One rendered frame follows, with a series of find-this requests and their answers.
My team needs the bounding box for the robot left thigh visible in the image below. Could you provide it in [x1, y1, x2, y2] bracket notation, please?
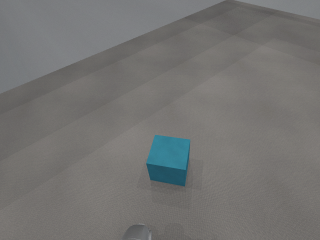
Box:
[120, 224, 152, 240]

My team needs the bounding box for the carton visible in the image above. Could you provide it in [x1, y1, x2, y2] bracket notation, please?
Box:
[146, 135, 191, 187]

